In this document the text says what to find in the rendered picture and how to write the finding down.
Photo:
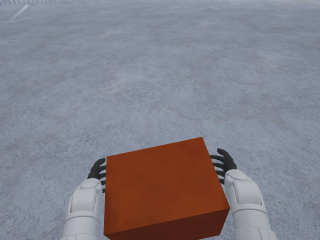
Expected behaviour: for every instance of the robot left hand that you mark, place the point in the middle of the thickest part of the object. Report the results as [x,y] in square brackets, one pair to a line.
[96,169]

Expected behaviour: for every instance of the carton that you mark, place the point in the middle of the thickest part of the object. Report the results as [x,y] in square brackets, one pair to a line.
[166,192]

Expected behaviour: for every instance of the robot right forearm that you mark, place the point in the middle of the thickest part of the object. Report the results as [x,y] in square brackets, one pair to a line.
[248,209]

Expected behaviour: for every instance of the robot left forearm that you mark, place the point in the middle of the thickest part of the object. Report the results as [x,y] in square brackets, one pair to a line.
[83,211]

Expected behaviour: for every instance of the robot right hand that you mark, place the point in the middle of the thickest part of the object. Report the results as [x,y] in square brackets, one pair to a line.
[228,163]

